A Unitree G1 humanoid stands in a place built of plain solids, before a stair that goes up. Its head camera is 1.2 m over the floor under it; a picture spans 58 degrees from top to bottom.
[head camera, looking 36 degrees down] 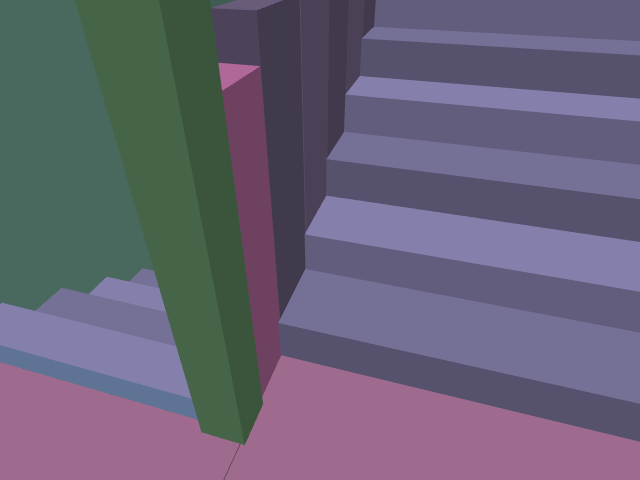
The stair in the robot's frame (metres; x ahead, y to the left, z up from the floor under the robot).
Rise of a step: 0.16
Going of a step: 0.28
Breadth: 1.24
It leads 16 degrees to the right of straight ahead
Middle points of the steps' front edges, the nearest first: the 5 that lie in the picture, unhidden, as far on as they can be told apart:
0.80 -0.46 0.16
1.07 -0.54 0.32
1.34 -0.62 0.48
1.61 -0.70 0.64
1.88 -0.78 0.80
